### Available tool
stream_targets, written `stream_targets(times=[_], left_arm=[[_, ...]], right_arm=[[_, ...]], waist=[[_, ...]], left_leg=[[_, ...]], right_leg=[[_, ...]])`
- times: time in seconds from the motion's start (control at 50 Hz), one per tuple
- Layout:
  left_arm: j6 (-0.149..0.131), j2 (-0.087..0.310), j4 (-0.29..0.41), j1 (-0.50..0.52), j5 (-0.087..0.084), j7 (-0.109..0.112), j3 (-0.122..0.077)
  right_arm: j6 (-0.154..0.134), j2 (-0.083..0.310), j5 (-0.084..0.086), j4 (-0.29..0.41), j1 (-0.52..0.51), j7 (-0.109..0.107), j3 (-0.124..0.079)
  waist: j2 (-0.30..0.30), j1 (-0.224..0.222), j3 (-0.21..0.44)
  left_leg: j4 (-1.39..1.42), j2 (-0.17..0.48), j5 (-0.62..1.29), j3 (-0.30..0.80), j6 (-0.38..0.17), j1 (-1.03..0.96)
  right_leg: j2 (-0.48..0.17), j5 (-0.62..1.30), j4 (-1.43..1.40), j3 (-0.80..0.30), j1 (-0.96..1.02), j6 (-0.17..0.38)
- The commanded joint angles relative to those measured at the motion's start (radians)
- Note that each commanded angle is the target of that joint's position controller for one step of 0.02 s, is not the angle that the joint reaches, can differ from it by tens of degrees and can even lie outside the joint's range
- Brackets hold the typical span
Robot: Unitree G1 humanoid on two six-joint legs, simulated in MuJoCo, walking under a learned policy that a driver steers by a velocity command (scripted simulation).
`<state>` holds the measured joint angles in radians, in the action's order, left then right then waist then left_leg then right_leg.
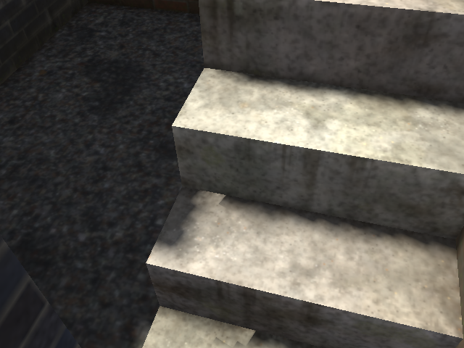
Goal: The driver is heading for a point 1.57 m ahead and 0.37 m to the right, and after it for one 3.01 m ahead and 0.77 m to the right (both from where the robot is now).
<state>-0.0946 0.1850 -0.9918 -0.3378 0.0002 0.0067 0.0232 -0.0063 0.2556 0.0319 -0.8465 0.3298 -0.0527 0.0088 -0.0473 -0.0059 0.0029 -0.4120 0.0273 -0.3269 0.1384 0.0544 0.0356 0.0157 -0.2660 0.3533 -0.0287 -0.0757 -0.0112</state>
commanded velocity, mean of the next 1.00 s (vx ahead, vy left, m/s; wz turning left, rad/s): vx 0.35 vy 0.00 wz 0.00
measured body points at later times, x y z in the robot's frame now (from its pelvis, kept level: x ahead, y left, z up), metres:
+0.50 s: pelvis -0.02 +0.04 +0.00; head -0.02 +0.04 +0.45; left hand +0.08 +0.29 -0.13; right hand +0.05 -0.21 -0.13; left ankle -0.09 +0.16 -0.74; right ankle -0.05 -0.13 -0.74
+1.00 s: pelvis -0.03 +0.04 +0.00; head -0.04 +0.03 +0.45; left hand +0.05 +0.30 -0.12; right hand +0.08 -0.21 -0.13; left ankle -0.09 +0.16 -0.74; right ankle -0.05 -0.13 -0.74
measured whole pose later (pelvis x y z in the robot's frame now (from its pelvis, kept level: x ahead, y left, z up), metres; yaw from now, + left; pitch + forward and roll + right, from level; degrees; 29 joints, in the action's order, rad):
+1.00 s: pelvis -0.03 +0.04 +0.00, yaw +1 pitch -1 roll +0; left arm -0.06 0.27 -0.91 -0.24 0.02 0.02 0.06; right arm -0.02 0.26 0.00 -0.88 0.22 -0.03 0.05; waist 0.00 -0.01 0.02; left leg -0.27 -0.06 -0.24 0.14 -0.02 0.02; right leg -0.08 -0.20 0.30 -0.04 -0.09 -0.08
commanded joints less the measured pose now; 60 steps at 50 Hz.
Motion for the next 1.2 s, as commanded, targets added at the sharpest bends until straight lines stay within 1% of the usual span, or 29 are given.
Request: stream_targets(times=[0.02,0.04,0.06,0.08,0.12,0.16,0.18,0.2,0.22,0.24,0.26,0.32,0.34,0.36,0.42,0.44,0.5,0.54,0.56,0.62,0.7,0.74,0.9,0.92,1.02,1.04,1.06,1.18,1.2], left_arm=[[0.001,0.185,0.016,-0.048,-0.009,0.007,-0.045],[0.005,0.173,0.016,-0.038,-0.008,0.009,-0.044],[0.008,0.174,0.017,-0.030,-0.004,0.011,-0.045],[0.008,0.173,0.032,-0.013,0.004,0.009,-0.047],[0.009,0.183,0.035,0.001,0.003,0.000,-0.052],[0.013,0.171,0.042,0.022,0.010,-0.001,-0.048],[0.013,0.162,0.047,0.031,0.006,0.002,-0.045],[0.013,0.151,0.065,0.051,0.003,0.000,-0.039],[0.015,0.149,0.072,0.070,0.005,0.000,-0.036],[0.023,0.134,0.083,0.090,0.020,0.003,-0.027],[0.027,0.143,0.087,0.091,0.022,0.005,-0.026],[0.019,0.165,0.097,0.095,0.018,0.009,-0.020],[0.013,0.171,0.102,0.103,0.010,0.010,-0.016],[0.010,0.173,0.103,0.102,0.009,0.010,-0.014],[0.006,0.174,0.112,0.110,0.009,0.011,-0.006],[0.006,0.164,0.109,0.107,0.005,0.012,-0.002],[0.009,0.170,0.109,0.109,0.006,0.014,0.002],[0.010,0.163,0.112,0.115,0.006,0.015,0.006],[0.019,0.182,0.116,0.122,0.009,0.011,0.002],[0.022,0.174,0.124,0.122,0.012,0.007,0.005],[0.019,0.176,0.127,0.118,0.012,0.005,0.008],[0.024,0.188,0.128,0.118,0.015,0.009,0.007],[0.022,0.191,0.134,0.112,0.017,0.009,0.012],[0.020,0.203,0.132,0.109,0.016,0.014,0.007],[0.018,0.199,0.135,0.111,0.016,0.017,0.008],[0.020,0.195,0.134,0.106,0.023,0.016,0.007],[0.021,0.196,0.136,0.110,0.023,0.015,0.007],[0.020,0.201,0.140,0.111,0.022,0.012,0.005],[0.022,0.191,0.145,0.115,0.022,0.006,0.010]], right_arm=[[0.010,0.130,0.003,0.016,0.107,0.006,-0.040],[0.012,0.126,0.003,0.018,0.096,0.007,-0.040],[0.013,0.129,0.002,0.021,0.085,0.008,-0.042],[0.014,0.135,0.000,0.017,0.080,0.006,-0.044],[0.013,0.132,-0.003,0.014,0.081,0.004,-0.045],[0.018,0.137,-0.002,0.017,0.066,0.005,-0.044],[0.016,0.126,-0.001,0.018,0.053,0.003,-0.036],[0.011,0.129,-0.006,0.018,0.039,0.004,-0.032],[0.006,0.124,-0.005,0.018,0.023,0.006,-0.028],[0.003,0.103,-0.019,0.021,0.020,0.010,-0.018],[-0.002,0.110,-0.021,0.023,0.013,0.013,-0.016],[-0.014,0.136,-0.018,0.027,0.010,0.015,-0.015],[-0.015,0.141,-0.021,0.026,0.003,0.017,-0.018],[-0.017,0.144,-0.021,0.026,0.005,0.018,-0.018],[-0.019,0.133,-0.019,0.024,0.000,0.021,-0.014],[-0.020,0.121,-0.030,0.027,-0.006,0.027,-0.009],[-0.024,0.122,-0.028,0.028,-0.015,0.037,-0.011],[-0.025,0.112,-0.028,0.029,-0.028,0.038,-0.008],[-0.021,0.094,-0.033,0.028,-0.034,0.030,-0.001],[-0.017,0.097,-0.035,0.024,-0.043,0.023,0.004],[-0.017,0.099,-0.036,0.023,-0.067,0.023,0.008],[-0.018,0.103,-0.036,0.025,-0.081,0.024,0.009],[-0.021,0.103,-0.037,0.020,-0.107,0.026,0.016],[-0.022,0.119,-0.037,0.015,-0.105,0.022,0.011],[-0.025,0.111,-0.036,0.011,-0.120,0.021,0.015],[-0.027,0.109,-0.032,0.013,-0.115,0.019,0.020],[-0.028,0.107,-0.032,0.012,-0.119,0.018,0.022],[-0.029,0.121,-0.034,0.011,-0.119,0.017,0.026],[-0.029,0.106,-0.032,0.016,-0.125,0.021,0.032]], waist=[[0.090,0.024,0.009],[0.079,0.023,0.011],[0.063,0.022,0.013],[0.038,0.021,0.021],[0.030,0.022,0.031],[0.031,0.020,0.036],[0.038,0.014,0.024],[0.029,0.007,0.000],[0.029,0.004,-0.021],[0.007,0.000,-0.032],[0.003,-0.005,-0.043],[0.014,-0.012,-0.039],[0.034,-0.014,-0.053],[0.035,-0.013,-0.043],[0.032,-0.010,-0.025],[0.026,-0.012,-0.022],[0.039,-0.008,-0.002],[0.030,-0.009,-0.007],[0.014,0.008,-0.015],[0.027,0.005,-0.004],[0.041,0.004,-0.005],[0.042,0.002,-0.002],[0.050,-0.001,0.000],[0.051,-0.001,0.008],[0.047,-0.003,-0.010],[0.035,0.001,0.008],[0.037,0.000,0.003],[0.044,0.000,0.002],[0.045,0.000,-0.003]], left_leg=[[0.045,0.015,0.436,0.006,0.014,0.040],[0.054,0.018,0.456,0.005,0.013,0.036],[0.060,0.019,0.485,0.002,0.011,0.032],[0.061,0.016,0.530,0.003,0.008,0.029],[0.078,0.024,0.556,0.004,-0.002,0.014],[0.094,0.024,0.545,0.002,-0.012,0.005],[0.105,0.019,0.516,0.004,-0.017,0.009],[0.111,0.010,0.457,0.006,-0.028,0.039],[0.124,0.006,0.423,0.012,-0.037,0.061],[0.138,0.005,0.411,0.025,-0.038,0.076],[0.144,0.002,0.406,0.027,-0.039,0.081],[0.147,-0.004,0.421,0.035,-0.046,0.079],[0.148,-0.003,0.445,0.039,-0.044,0.085],[0.147,-0.003,0.462,0.040,-0.045,0.074],[0.149,-0.008,0.492,0.041,-0.050,0.053],[0.149,-0.009,0.516,0.046,-0.054,0.048],[0.151,-0.012,0.507,0.045,-0.060,0.033],[0.158,-0.015,0.476,0.047,-0.063,0.038],[0.160,-0.019,0.491,0.042,-0.063,0.035],[0.162,-0.021,0.489,0.045,-0.064,0.026],[0.169,-0.022,0.467,0.049,-0.066,0.027],[0.169,-0.024,0.460,0.045,-0.058,0.034],[0.177,-0.025,0.412,0.044,-0.054,0.051],[0.179,-0.032,0.381,0.044,-0.053,0.048],[0.183,-0.032,0.370,0.046,-0.051,0.070],[0.181,-0.033,0.369,0.043,-0.055,0.061],[0.181,-0.032,0.368,0.045,-0.056,0.065],[0.175,-0.028,0.405,0.049,-0.054,0.066],[0.173,-0.021,0.437,0.049,-0.054,0.069]], right_leg=[[-0.101,0.867,-0.008,-0.099,0.144,-0.009],[-0.097,0.845,-0.010,-0.094,0.146,-0.009],[-0.092,0.811,-0.014,-0.090,0.144,-0.011],[-0.088,0.798,-0.008,-0.094,0.146,-0.009],[-0.090,0.739,-0.013,-0.095,0.140,-0.012],[-0.074,0.592,-0.029,-0.081,0.124,-0.018],[-0.058,0.470,-0.043,-0.076,0.105,-0.022],[-0.045,0.368,-0.058,-0.064,0.097,-0.029],[-0.040,0.296,-0.063,-0.059,0.085,-0.036],[-0.048,0.287,-0.065,-0.055,0.070,-0.034],[-0.048,0.274,-0.065,-0.054,0.062,-0.036],[-0.049,0.262,-0.059,-0.042,0.056,-0.046],[-0.052,0.277,-0.056,-0.039,0.046,-0.045],[-0.055,0.286,-0.053,-0.037,0.044,-0.047],[-0.060,0.291,-0.048,-0.031,0.038,-0.055],[-0.064,0.315,-0.050,-0.028,0.037,-0.051],[-0.064,0.307,-0.039,-0.018,0.035,-0.053],[-0.065,0.281,-0.041,-0.016,0.023,-0.057],[-0.074,0.311,-0.030,-0.017,0.010,-0.066],[-0.076,0.315,-0.030,-0.011,0.006,-0.075],[-0.080,0.310,-0.037,-0.010,0.004,-0.080],[-0.081,0.311,-0.043,-0.012,0.009,-0.084],[-0.084,0.299,-0.059,-0.014,0.022,-0.083],[-0.077,0.272,-0.064,-0.015,0.028,-0.084],[-0.078,0.273,-0.072,-0.018,0.030,-0.081],[-0.075,0.267,-0.072,-0.018,0.039,-0.086],[-0.075,0.266,-0.074,-0.017,0.038,-0.087],[-0.078,0.306,-0.079,-0.019,0.049,-0.085],[-0.085,0.338,-0.077,-0.019,0.047,-0.083]])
